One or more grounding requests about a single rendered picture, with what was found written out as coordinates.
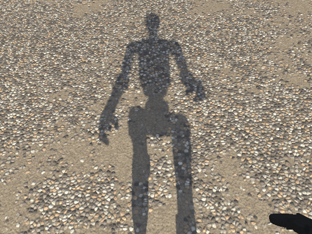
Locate right robot hand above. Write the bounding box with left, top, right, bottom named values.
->
left=269, top=213, right=312, bottom=234

